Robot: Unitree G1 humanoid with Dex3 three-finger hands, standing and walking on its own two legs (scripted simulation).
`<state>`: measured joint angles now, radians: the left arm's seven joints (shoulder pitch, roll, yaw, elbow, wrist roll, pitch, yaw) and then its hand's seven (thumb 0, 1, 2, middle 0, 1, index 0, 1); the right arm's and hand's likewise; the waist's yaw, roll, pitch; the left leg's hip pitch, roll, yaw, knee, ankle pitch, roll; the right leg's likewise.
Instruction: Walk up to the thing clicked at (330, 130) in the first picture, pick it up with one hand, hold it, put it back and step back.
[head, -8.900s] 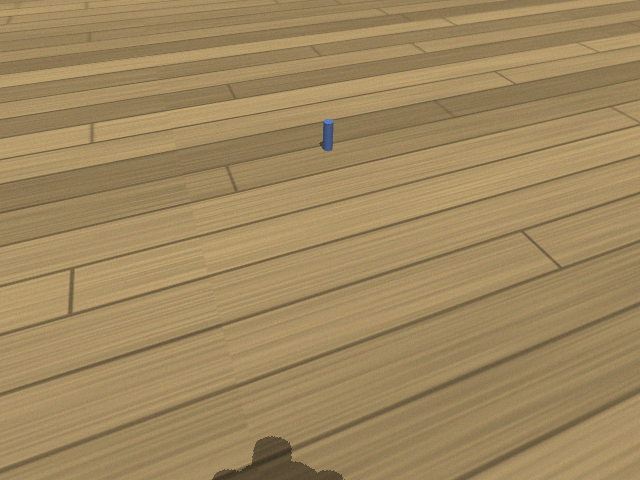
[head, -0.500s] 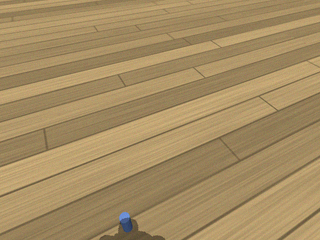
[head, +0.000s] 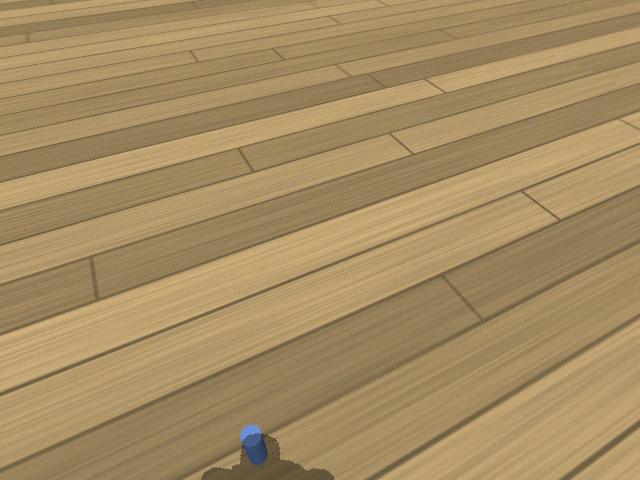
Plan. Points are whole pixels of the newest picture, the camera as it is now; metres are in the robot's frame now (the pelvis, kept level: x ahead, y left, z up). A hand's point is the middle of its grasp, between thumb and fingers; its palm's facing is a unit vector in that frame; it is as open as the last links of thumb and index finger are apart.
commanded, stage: go down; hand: left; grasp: from the side
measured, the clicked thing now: (254, 445) +0.39 +0.19 -0.70
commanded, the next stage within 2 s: none
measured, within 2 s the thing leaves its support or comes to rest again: neither
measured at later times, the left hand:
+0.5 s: hand out of the picture +0.14 +0.27 -0.18, palm faces +0.04 -0.94 -0.33, open 15.3 cm
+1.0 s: hand out of the picture +0.13 +0.28 -0.21, palm faces +0.07 -0.95 -0.31, open 17.5 cm
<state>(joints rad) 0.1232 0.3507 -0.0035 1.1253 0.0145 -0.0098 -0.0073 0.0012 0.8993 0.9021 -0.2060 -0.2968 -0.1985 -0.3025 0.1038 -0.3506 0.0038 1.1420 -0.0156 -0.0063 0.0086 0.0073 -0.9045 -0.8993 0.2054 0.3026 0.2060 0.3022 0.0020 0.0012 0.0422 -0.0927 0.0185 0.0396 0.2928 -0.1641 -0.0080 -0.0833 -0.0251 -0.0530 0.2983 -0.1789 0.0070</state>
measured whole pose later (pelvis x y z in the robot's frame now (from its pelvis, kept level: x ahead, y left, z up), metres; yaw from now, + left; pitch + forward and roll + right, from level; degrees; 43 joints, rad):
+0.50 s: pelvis -0.01 +0.01 -0.04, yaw +0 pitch +10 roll -1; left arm 0.06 0.35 0.22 0.89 0.06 0.07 -0.06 0.00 -0.09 0.14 -0.08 -0.06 -0.07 -0.06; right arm 0.26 -0.25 -0.03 0.70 0.02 -0.06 -0.01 0.01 -0.92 -0.90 0.20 0.30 0.21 0.30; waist -0.04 0.00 -0.04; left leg -0.58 0.04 0.03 0.78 -0.36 0.00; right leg -0.56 -0.02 -0.05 0.74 -0.36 0.01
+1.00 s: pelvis -0.02 +0.01 -0.09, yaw +0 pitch +16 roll -3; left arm 0.29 0.35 0.24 0.42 0.02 0.22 -0.09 -0.01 -0.56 0.03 -0.09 -0.06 -0.08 -0.08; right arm 0.22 -0.23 0.00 0.56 0.00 -0.17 -0.07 0.01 -0.90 -0.90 0.21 0.30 0.21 0.30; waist -0.04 0.00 -0.12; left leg -0.88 0.05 -0.01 1.11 -0.51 0.01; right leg -0.83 -0.03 -0.08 1.05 -0.49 0.01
